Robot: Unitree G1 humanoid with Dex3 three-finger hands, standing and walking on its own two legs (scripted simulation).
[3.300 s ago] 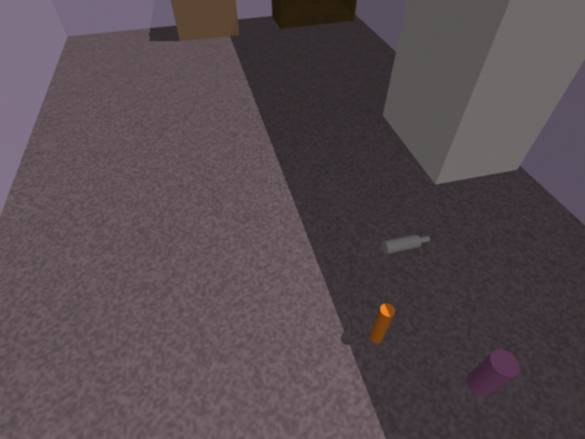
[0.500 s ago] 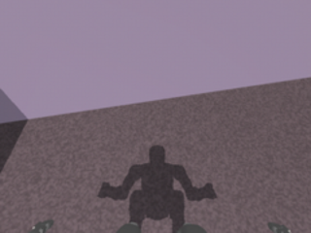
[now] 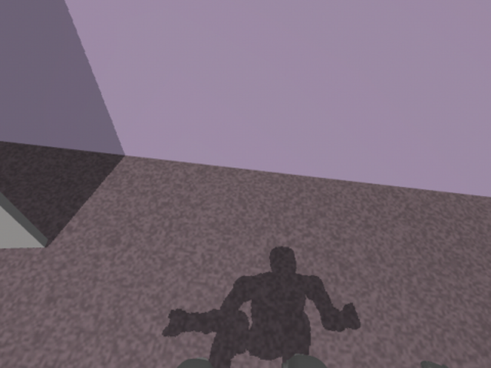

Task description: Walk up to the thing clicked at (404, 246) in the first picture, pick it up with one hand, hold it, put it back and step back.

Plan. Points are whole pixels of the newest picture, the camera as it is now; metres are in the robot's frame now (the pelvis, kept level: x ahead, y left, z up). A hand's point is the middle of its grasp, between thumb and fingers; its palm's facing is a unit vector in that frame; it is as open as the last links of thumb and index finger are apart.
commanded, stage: walk up
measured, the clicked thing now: out of the picture -0.72 -0.75 -0.71
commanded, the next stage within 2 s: stand in 0.98 s
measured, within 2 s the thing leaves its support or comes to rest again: neither
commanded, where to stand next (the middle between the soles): +0.06 -0.02 m, yaw +9 degrees
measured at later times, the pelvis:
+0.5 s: pelvis -0.01 -0.02 +0.00, yaw +9 degrees
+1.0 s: pelvis +0.01 -0.02 +0.03, yaw +12 degrees
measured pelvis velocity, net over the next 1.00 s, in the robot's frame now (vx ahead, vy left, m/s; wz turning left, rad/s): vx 0.01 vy -0.02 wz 0.20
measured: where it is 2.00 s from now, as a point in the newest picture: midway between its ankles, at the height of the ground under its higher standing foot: outside the picture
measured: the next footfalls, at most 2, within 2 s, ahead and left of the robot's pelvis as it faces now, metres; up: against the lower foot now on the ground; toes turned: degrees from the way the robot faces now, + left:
right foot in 0.12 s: +0.07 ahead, -0.15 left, +0.00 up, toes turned +6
